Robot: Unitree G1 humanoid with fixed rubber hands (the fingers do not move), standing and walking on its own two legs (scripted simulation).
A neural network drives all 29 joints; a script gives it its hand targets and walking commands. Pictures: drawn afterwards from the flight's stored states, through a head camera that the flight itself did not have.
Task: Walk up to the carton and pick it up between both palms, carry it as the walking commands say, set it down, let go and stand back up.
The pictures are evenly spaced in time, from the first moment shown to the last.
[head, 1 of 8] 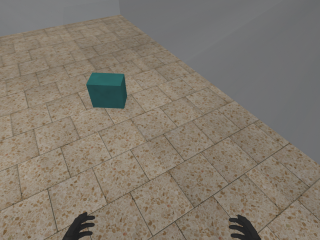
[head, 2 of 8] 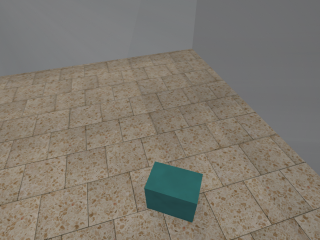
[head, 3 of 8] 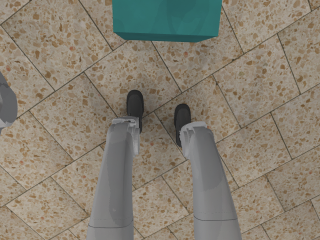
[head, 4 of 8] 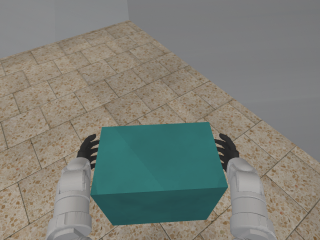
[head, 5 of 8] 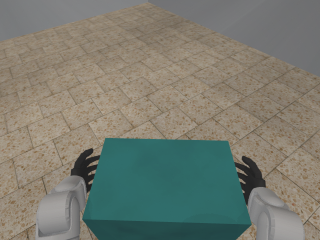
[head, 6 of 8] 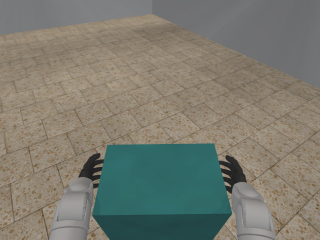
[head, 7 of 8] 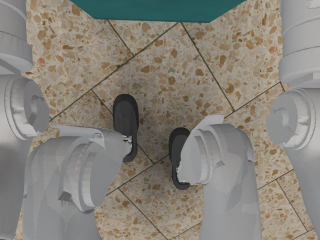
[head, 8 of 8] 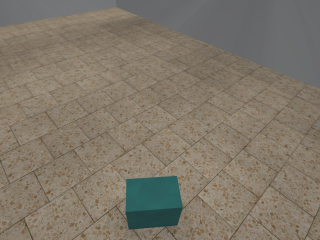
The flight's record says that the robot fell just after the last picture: no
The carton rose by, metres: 0.66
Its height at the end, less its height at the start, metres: +0.00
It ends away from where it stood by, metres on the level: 2.45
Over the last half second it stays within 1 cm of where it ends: yes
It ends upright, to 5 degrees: yes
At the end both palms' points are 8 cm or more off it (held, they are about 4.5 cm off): yes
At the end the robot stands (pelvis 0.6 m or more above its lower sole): yes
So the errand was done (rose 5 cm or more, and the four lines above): yes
